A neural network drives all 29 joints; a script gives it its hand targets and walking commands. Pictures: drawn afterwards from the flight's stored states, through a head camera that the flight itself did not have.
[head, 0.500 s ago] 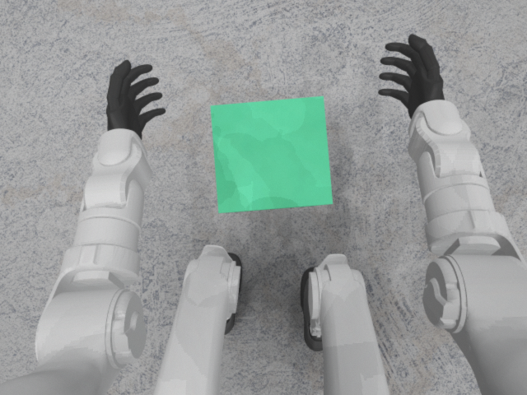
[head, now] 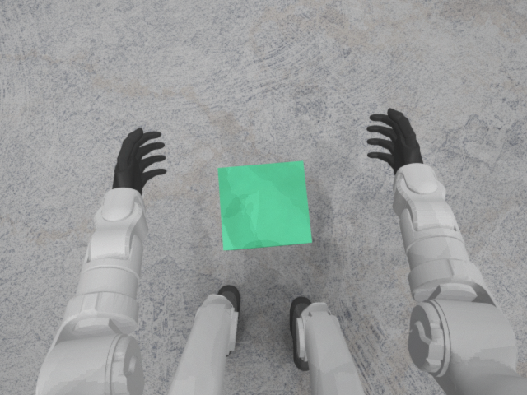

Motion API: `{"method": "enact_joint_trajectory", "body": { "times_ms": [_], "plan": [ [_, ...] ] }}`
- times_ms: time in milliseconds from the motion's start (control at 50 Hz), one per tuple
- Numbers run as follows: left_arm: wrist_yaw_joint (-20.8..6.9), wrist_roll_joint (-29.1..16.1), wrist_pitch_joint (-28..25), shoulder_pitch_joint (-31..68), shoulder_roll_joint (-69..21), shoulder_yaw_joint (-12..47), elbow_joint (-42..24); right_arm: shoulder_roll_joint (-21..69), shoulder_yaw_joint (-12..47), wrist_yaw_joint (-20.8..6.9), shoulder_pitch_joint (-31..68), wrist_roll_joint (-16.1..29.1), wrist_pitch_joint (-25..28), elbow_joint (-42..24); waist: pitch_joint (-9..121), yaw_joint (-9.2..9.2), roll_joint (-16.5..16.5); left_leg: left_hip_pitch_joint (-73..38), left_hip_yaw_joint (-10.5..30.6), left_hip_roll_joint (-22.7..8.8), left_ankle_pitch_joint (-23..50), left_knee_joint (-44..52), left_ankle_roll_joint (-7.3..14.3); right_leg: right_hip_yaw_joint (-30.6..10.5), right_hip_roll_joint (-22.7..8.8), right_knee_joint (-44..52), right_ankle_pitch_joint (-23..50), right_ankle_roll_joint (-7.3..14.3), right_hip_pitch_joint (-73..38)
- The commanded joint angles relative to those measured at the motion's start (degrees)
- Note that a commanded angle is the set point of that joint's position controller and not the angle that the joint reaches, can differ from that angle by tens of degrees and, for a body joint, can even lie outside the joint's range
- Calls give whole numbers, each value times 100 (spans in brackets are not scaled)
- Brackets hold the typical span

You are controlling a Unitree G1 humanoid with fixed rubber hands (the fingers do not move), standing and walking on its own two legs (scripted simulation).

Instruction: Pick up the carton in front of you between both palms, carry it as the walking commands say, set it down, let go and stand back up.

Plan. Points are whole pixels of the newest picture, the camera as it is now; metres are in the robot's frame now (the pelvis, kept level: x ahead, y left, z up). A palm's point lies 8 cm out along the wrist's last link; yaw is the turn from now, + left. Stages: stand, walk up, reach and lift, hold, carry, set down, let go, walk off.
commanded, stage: let go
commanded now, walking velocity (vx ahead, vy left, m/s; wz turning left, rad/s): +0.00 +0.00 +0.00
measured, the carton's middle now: (263, 210) +0.43 +0.02 -0.53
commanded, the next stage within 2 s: stand in 1.12 s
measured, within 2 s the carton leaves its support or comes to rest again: neither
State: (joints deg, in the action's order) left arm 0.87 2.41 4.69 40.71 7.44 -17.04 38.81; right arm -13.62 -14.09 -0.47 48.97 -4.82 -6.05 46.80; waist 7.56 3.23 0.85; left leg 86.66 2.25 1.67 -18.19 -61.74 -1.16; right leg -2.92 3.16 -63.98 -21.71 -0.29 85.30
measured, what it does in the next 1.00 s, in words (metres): rises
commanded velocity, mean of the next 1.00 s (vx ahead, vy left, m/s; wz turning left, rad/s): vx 0.00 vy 0.00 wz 0.00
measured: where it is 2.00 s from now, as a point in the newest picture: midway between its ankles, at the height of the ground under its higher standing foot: (263, 339)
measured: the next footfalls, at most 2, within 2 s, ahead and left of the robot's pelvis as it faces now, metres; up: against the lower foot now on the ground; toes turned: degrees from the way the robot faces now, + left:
none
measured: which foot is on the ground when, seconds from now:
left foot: down 0.00-1.00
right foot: down 0.00-1.00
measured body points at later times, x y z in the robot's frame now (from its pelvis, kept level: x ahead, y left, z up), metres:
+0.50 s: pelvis +0.07 +0.01 +0.10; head +0.19 +0.00 +0.54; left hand +0.28 +0.24 +0.02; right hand +0.32 -0.21 +0.00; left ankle +0.07 +0.12 -0.62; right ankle +0.04 -0.11 -0.62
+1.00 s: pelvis +0.07 +0.00 +0.12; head +0.08 +0.00 +0.57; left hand +0.25 +0.23 +0.04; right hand +0.25 -0.23 +0.05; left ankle +0.07 +0.12 -0.62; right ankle +0.04 -0.11 -0.62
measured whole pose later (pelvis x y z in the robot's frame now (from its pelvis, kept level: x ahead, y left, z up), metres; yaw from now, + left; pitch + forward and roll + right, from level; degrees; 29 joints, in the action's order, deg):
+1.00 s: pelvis +0.07 +0.00 +0.12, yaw +0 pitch -5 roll +0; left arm -4.5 1.4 8.5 -12.2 12.0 -2.8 24.0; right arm -11.8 -2.3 -4.2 -12.4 -0.7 -8.1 24.0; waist -6.4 -0.1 0.7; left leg 5.4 2.8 1.2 -14.5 -25.1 -0.4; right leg -3.1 1.6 -25.8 -17.1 0.8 3.5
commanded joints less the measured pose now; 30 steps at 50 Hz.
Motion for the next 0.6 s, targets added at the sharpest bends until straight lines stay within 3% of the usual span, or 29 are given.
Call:
{"method": "enact_joint_trajectory", "body": {
  "times_ms": [0, 120, 280, 420, 580],
  "plan": [
    [-178, 209, -124, -274, 700, 71, -785, -296, -40, 168, -193, -141, 99, -956, 5134, 36, 200, -3684, -510, 206, 1954, 630, -79, 230, 67, 960, 2226, -203, -3678],
    [-418, 51, -235, -1387, 829, 488, -1224, -211, 222, 207, -1357, 65, 298, -1825, 3955, 26, 16, -4881, -254, 89, 2096, 1317, 25, 195, 21, 1690, 1933, -133, -4036],
    [-452, -314, -517, -3181, 731, 969, -1184, -166, 481, 26, -3312, 251, 621, -1730, 2812, -70, -96, -6292, 48, -31, 3030, 1933, 2, 177, 9, 2333, 2175, -87, -4544],
    [-382, -359, -681, -4595, 770, 1182, -1602, -256, 653, -36, -4760, 334, 828, -1961, 1977, -119, -202, -7486, 79, -47, 3667, 2674, -46, 173, 10, 3137, 2497, -73, -5566],
    [-436, -379, -558, -5233, 935, 1348, -1911, -238, 889, -153, -5782, 412, 736, -2422, 358, -260, 100, -7896, -81, 71, 2398, 3707, -18, 132, -82, 4080, 2347, -95, -7161]
  ]
}}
